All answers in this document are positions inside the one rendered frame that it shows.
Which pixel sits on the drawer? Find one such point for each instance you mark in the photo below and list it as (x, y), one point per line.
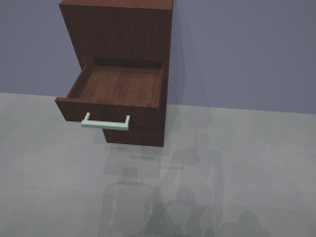
(110, 89)

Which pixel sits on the cabinet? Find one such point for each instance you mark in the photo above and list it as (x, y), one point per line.
(124, 29)

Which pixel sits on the handle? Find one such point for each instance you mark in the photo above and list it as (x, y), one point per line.
(105, 124)

